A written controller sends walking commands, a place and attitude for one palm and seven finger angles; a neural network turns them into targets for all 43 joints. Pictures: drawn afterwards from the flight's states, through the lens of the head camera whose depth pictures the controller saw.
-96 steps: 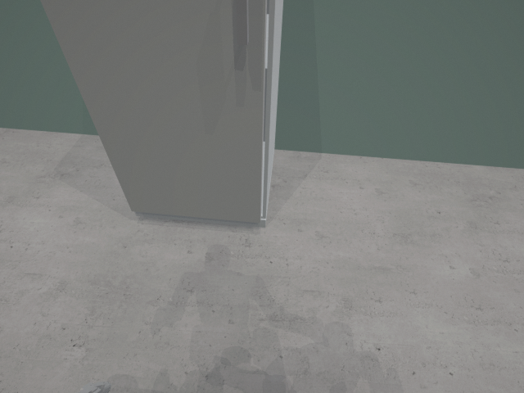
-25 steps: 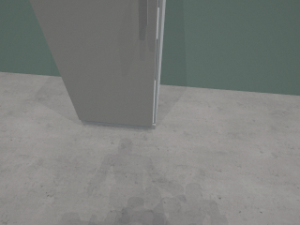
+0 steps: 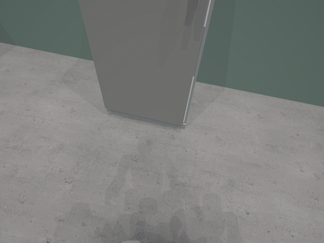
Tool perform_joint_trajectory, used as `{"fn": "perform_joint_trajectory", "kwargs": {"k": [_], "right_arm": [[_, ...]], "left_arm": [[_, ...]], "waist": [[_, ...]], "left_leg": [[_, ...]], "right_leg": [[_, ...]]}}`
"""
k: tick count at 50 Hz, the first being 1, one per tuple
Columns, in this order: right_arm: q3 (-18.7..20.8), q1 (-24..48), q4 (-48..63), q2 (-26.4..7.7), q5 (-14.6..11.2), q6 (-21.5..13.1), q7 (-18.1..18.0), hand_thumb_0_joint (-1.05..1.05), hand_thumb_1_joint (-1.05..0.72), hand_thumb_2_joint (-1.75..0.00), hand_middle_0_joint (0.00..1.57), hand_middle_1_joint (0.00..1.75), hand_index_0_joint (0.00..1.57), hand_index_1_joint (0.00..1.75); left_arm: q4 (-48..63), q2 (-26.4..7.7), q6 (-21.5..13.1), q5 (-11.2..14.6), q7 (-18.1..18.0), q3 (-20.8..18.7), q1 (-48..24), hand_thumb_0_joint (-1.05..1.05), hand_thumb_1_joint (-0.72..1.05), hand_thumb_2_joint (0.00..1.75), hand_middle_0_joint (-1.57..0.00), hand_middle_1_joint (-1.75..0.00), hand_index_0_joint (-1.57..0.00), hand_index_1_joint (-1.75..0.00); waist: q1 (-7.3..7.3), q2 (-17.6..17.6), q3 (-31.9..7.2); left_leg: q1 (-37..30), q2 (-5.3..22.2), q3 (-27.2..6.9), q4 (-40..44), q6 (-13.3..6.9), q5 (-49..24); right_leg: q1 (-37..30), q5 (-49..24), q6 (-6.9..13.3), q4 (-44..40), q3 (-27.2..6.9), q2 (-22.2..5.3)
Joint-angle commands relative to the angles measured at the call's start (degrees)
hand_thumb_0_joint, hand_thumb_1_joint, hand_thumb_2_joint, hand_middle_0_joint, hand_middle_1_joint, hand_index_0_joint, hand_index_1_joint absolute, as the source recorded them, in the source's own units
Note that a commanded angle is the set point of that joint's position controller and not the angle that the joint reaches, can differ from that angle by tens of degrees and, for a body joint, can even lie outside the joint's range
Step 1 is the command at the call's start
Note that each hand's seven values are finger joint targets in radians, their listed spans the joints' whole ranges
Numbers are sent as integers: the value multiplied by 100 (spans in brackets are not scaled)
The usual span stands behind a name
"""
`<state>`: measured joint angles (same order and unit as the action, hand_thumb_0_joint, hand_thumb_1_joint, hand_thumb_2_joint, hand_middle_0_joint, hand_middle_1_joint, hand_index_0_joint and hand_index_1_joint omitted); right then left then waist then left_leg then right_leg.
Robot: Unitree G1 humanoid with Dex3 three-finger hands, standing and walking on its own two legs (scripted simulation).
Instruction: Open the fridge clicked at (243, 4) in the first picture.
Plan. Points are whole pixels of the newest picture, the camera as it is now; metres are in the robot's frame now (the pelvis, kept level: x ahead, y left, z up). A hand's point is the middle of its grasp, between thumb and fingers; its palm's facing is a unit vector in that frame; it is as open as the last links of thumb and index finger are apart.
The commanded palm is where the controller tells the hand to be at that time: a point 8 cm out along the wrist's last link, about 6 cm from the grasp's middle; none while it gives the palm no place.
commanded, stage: walk to a spot facing it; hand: right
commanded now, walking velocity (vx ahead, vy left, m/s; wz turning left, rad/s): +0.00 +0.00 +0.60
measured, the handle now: out of the picture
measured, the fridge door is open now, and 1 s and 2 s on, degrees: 0 0 0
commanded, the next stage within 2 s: turn to face it in 1.70 s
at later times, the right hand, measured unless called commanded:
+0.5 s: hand out of the picture +0.07 -0.24 -0.15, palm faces -0.16 +0.96 -0.23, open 7.4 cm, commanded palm none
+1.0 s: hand (198, 240) +0.16 -0.10 -0.14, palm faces -0.54 +0.81 -0.21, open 7.4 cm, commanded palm none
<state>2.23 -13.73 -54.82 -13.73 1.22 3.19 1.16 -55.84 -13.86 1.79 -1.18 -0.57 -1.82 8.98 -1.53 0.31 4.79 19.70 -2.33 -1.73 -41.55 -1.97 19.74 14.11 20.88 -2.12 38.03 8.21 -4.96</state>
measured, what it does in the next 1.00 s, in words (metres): steps on the spot, turning left: right foot, then left foot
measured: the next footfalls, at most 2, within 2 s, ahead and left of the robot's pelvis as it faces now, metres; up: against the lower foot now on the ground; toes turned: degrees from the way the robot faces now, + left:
right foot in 0.44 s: +0.01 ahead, -0.14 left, +0.00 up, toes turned +15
left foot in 0.90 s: -0.09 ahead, +0.11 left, +0.00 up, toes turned +37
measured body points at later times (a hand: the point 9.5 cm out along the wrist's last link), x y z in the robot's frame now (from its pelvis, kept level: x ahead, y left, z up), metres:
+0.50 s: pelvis -0.04 -0.04 +0.02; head -0.02 -0.06 +0.47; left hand +0.01 +0.24 -0.10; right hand +0.08 -0.29 -0.13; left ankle +0.01 +0.08 -0.70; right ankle -0.03 -0.15 -0.72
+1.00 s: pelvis -0.04 +0.00 +0.01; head -0.03 +0.02 +0.46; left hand -0.21 +0.22 -0.14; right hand +0.19 -0.14 -0.12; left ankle -0.12 +0.09 -0.72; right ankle +0.00 -0.13 -0.66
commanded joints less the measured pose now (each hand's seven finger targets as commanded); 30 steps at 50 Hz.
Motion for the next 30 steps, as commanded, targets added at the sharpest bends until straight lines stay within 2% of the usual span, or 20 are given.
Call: {"fn": "perform_joint_trajectory", "kwargs": {"k": [1, 2, 3, 4, 5, 10, 12, 16, 18, 19, 20, 21, 22, 23, 24, 25, 26, 27, 28, 30], "right_arm": [[401, -920, 446, -1467, 1, -218, -212, 0, -90, -90, 20, 30, 20, 30], [389, -467, 517, -1349, 5, -196, -225, 0, -90, -90, 20, 30, 20, 30], [356, -116, 630, -1192, -9, -209, -211, 0, -90, -90, 20, 30, 20, 30], [336, 27, 692, -1081, -18, -221, -213, 0, -90, -90, 20, 30, 20, 30], [333, 25, 724, -993, -6, -240, -215, 0, -90, -90, 20, 30, 20, 30], [404, -402, 575, -973, 0, -236, -201, 0, -90, -90, 20, 30, 20, 30], [426, -415, 574, -991, 14, -211, -194, 0, -90, -90, 20, 30, 20, 30], [461, -340, 606, -1055, 45, -151, -174, 0, -90, -90, 20, 30, 20, 30], [473, -154, 662, -1120, 51, -116, -173, 0, -90, -90, 20, 30, 20, 30], [471, -37, 682, -1111, 53, -109, -181, 0, -90, -90, 20, 30, 20, 30], [471, 114, 728, -1117, 30, -83, -167, 0, -90, -90, 20, 30, 20, 30], [450, 276, 815, -965, 7, -70, -152, 0, -90, -90, 20, 30, 20, 30], [396, 247, 930, -620, -42, -50, -87, 0, -90, -90, 20, 30, 20, 30], [449, 278, 1018, -600, -3, -61, -52, 0, -90, -90, 20, 30, 20, 30], [528, 330, 898, -818, 76, -22, -62, 0, -90, -90, 20, 30, 20, 30], [588, 174, 743, -942, 101, -21, 8, 0, -90, -90, 20, 30, 20, 30], [549, -21, 675, -738, 93, -5, 61, 0, -90, -90, 20, 30, 20, 30], [499, -32, 662, -645, 77, 11, 91, 0, -90, -90, 20, 30, 20, 30], [456, 85, 690, -586, 63, 15, 104, 0, -90, -90, 20, 30, 20, 30], [396, 400, 786, -496, 28, 6, 114, 0, -90, -90, 20, 30, 20, 30]], "left_arm": [[838, -754, 7, 46, -101, -262, -589, 0, 90, 90, -20, -30, -20, -30], [756, -711, 2, 69, -90, -317, -526, 0, 90, 90, -20, -30, -20, -30], [680, -732, -25, 49, -62, -314, -321, 0, 90, 90, -20, -30, -20, -30], [597, -687, -36, 36, -43, -320, -203, 0, 90, 90, -20, -30, -20, -30], [586, -632, -35, 20, -48, -304, -140, 0, 90, 90, -20, -30, -20, -30], [628, -460, -39, 33, -97, -281, -240, 0, 90, 90, -20, -30, -20, -30], [683, -446, -53, 53, -113, -269, -273, 0, 90, 90, -20, -30, -20, -30], [743, -456, -94, 98, -132, -267, -211, 0, 90, 90, -20, -30, -20, -30], [730, -480, -125, 134, -156, -268, 43, 0, 90, 90, -20, -30, -20, -30], [688, -474, -154, 149, -168, -275, 295, 0, 90, 90, -20, -30, -20, -30], [604, -506, -180, 148, -190, -281, 615, 0, 90, 90, -20, -30, -20, -30], [535, -664, -229, 138, -226, -313, 938, 0, 90, 90, -20, -30, -20, -30], [602, -1128, -253, 52, -245, -389, 882, 0, 90, 90, -20, -30, -20, -30], [831, -1417, -214, 28, -245, -411, 475, 0, 90, 90, -20, -30, -20, -30], [915, -1171, -220, 24, -237, -347, -10, 0, 90, 90, -20, -30, -20, -30], [991, -820, -237, -3, -231, -237, -298, 0, 90, 90, -20, -30, -20, -30], [1026, -792, -266, -26, -226, -217, -419, 0, 90, 90, -20, -30, -20, -30], [1014, -785, -287, -24, -220, -216, -349, 0, 90, 90, -20, -30, -20, -30], [959, -763, -294, -25, -218, -224, -120, 0, 90, 90, -20, -30, -20, -30], [813, -787, -302, -23, -214, -239, 362, 0, 90, 90, -20, -30, -20, -30]], "waist": [[-443, -1821, -398], [-139, -1180, -187], [40, -848, -251], [105, -663, -426], [106, -717, -574], [-66, -600, -866], [-87, -695, -855], [-128, -868, -885], [-14, -962, -923], [97, -950, -1011], [251, -926, -1042], [425, -582, -1059], [423, 795, -795], [286, 1481, -423], [143, 1584, -214], [-48, 737, -65], [-184, 560, -101], [-154, 632, -97], [-40, 714, -143], [171, 789, -164]], "left_leg": [[-443, 2057, -3703, 2917, -528, -1474], [-368, 1877, -3423, 2820, -642, -890], [-406, 1624, -2900, 2635, -729, -826], [-353, 1440, -2515, 2528, -706, -907], [-413, 1341, -2381, 2489, -704, -1027], [-1071, 1184, -2436, 2356, -737, -1551], [-1046, 1161, -2570, 2406, -787, -1455], [-916, 1001, -2830, 2475, -725, -1288], [-693, 951, -2959, 2460, -638, -1364], [-575, 861, -2930, 2383, -518, -1422], [-176, 711, -2781, 2331, -308, -1071], [620, 342, -2441, 1977, -35, -367], [1885, -401, -1541, 815, 230, 466], [2018, -437, -480, -1010, 475, 967], [1733, -19, -674, -1856, 554, 790], [1358, 16, -530, -2497, 567, 396], [1359, 35, -308, -2866, 605, 180], [1458, 87, -179, -2869, 639, 113], [1581, 137, -86, -2673, 657, 100], [1648, 246, 62, -2270, 681, 189]], "right_leg": [[1786, 1247, -29, 2734, -1023, 382], [1912, 762, 9, 3027, -1225, 273], [1838, 311, -20, 2997, -1224, 156], [1611, 94, -61, 2866, -1118, 114], [1484, 10, -92, 2728, -1060, 159], [1475, 131, -155, 1985, -980, 304], [1331, 229, -132, 1580, -977, 357], [844, 419, -18, 542, -983, 511], [381, 389, 79, -166, -990, 614], [18, 173, 108, -701, -945, 665], [-611, -203, 174, -1273, -884, 688], [-1450, -251, 343, -1857, -1193, 315], [-1969, 507, 718, -2655, -2539, -931], [-926, 388, 1056, -2913, -3277, -2197], [-14, -100, 1164, -2793, -3221, -2150], [342, -514, 1089, -2607, -2380, -1608], [270, -914, 1009, -2464, -1796, -1269], [28, -1288, 959, -2322, -1427, -1070], [-338, -1694, 956, -2170, -1255, -972], [-791, -2413, 1026, -2001, -1148, -1060]]}}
